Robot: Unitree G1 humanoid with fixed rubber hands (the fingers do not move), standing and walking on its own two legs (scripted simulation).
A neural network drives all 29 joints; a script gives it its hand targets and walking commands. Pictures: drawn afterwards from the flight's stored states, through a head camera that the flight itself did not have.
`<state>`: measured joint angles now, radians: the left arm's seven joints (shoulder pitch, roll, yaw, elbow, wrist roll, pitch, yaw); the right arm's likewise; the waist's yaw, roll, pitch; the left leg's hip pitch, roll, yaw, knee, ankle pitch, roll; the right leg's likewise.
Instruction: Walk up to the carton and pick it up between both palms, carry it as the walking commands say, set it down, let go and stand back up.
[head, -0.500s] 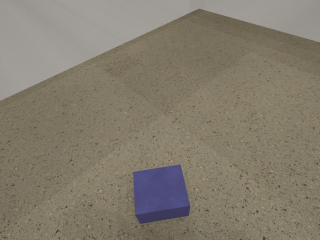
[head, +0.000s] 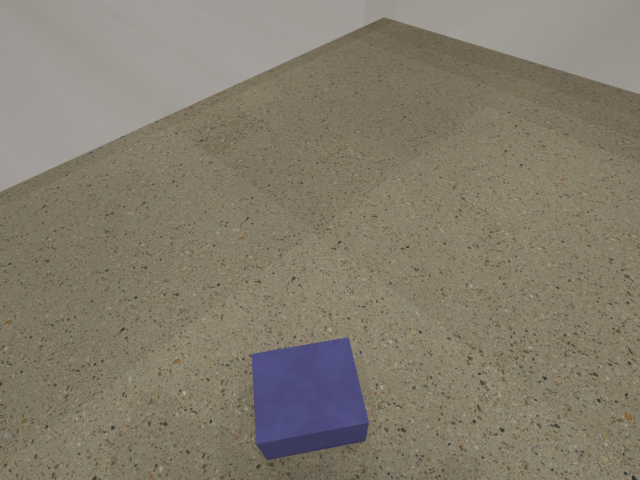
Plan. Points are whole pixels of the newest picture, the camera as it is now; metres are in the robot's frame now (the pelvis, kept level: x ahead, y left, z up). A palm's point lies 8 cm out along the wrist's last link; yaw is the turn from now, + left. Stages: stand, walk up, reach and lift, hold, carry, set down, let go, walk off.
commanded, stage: walk up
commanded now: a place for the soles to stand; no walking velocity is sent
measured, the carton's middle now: (308, 397) +0.46 +0.08 -0.67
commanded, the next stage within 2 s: reach and lift in 1.90 s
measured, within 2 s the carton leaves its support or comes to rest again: neither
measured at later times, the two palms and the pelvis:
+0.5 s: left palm out of the picture +0.08 +0.23 -0.11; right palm out of the picture +0.02 -0.27 -0.13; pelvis +0.01 -0.01 +0.01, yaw +0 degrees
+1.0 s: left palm out of the picture +0.07 +0.24 -0.13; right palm out of the picture +0.03 -0.25 -0.14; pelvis +0.03 +0.01 +0.00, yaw +0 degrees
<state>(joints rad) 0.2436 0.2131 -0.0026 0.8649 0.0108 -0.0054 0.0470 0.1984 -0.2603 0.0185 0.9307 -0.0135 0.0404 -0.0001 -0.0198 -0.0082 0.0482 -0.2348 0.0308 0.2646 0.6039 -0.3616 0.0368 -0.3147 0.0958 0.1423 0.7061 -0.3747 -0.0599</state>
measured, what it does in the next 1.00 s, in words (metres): stands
